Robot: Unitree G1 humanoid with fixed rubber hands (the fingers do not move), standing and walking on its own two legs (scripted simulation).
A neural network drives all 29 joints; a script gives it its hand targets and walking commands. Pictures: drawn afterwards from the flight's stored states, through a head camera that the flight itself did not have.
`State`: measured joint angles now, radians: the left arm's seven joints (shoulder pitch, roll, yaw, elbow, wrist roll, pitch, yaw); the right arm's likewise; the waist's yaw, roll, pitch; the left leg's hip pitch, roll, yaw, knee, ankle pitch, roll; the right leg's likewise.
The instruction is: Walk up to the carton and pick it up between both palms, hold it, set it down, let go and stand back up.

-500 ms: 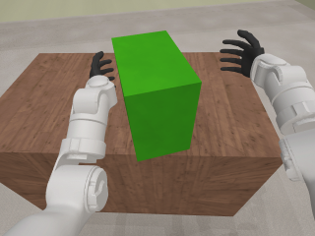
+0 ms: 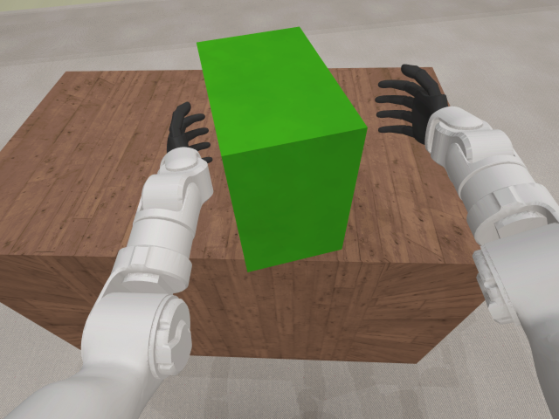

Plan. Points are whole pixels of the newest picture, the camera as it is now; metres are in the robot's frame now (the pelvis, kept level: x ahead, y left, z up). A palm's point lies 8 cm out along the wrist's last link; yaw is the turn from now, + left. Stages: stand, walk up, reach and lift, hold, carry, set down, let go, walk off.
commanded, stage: reach and lift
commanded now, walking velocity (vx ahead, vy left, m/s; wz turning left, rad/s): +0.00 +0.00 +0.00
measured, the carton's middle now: (273, 151) +0.55 +0.11 +0.05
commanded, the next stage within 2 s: none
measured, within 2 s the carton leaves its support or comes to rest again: neither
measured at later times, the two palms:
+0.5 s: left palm (187, 177) +0.42 +0.22 +0.11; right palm (399, 131) +0.51 -0.09 +0.15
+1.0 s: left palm (191, 177) +0.42 +0.21 +0.11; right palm (378, 136) +0.51 -0.06 +0.14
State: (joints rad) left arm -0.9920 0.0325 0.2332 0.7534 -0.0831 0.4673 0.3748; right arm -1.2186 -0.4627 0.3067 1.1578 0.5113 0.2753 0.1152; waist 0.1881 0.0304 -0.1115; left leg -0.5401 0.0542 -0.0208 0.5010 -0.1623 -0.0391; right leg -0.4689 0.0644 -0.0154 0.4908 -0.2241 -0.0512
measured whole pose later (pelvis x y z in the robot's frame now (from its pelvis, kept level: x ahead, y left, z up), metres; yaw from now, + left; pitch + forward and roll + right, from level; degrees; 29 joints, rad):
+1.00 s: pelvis +0.01 +0.00 +0.00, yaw +0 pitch +16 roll -1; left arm -0.90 -0.01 0.26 0.81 -0.06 0.24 0.35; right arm -1.22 -0.22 0.04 1.27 0.22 0.09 0.01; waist 0.19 0.03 -0.15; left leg -0.61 0.05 -0.03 0.50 -0.16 -0.04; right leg -0.54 0.06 -0.02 0.49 -0.22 -0.05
